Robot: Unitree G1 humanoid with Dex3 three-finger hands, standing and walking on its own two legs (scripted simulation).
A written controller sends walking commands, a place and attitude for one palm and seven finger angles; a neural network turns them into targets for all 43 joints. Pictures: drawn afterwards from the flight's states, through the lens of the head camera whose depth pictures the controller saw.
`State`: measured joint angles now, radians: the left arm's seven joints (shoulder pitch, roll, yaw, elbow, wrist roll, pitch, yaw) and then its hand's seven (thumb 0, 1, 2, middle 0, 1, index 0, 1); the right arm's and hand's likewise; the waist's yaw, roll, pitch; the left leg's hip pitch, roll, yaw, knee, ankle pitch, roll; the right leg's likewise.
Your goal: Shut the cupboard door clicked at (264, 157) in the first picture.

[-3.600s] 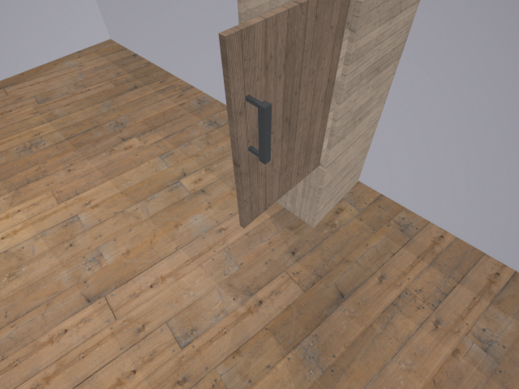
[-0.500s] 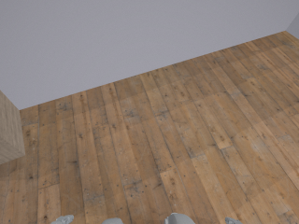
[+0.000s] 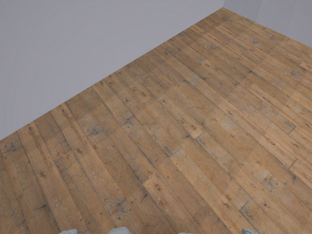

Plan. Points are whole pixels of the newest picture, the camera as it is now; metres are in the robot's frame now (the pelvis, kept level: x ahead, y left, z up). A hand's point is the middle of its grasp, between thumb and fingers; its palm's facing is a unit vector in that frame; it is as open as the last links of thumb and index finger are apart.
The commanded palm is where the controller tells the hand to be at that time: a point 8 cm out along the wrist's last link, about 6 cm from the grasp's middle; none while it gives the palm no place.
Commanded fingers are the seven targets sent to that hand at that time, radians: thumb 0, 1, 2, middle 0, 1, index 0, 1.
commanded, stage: walk around to get in front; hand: left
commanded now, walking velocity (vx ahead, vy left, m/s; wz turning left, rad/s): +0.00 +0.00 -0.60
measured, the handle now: out of the picture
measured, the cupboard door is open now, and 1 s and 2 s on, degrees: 88 88 88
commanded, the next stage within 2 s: walk to a spot facing it in 1.56 s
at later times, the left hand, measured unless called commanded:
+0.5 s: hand (105, 217) +0.17 +0.15 -0.15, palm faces -0.27 -0.94 -0.22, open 7.4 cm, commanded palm none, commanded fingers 0.00 0.90 0.90 -0.20 -0.30 -0.20 -0.30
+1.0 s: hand (182, 124) +0.50 -0.08 -0.14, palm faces -0.60 -0.76 -0.23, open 7.4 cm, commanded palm none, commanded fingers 0.00 0.90 0.90 -0.20 -0.30 -0.20 -0.30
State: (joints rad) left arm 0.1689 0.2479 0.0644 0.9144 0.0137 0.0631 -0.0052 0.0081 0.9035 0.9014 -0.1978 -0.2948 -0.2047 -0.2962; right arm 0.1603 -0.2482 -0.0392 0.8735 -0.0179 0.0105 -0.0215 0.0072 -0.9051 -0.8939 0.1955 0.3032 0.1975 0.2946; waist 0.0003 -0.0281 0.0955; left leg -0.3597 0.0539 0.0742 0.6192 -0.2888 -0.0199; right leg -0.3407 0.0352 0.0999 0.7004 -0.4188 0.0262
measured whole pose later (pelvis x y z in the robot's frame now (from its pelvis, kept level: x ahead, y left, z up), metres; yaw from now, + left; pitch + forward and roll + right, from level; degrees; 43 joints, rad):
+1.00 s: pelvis +0.24 -0.13 -0.01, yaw -34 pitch +1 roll +0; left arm 0.00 0.24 0.06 0.88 0.02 -0.05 -0.04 0.01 0.91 0.90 -0.19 -0.29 -0.20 -0.30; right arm 0.41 -0.22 -0.03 1.06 -0.02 0.00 0.01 0.01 -0.90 -0.89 0.20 0.30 0.20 0.29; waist -0.06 0.01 0.12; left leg -0.25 0.16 0.15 1.02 -0.52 -0.07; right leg -0.41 -0.02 -0.12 0.67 -0.27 -0.07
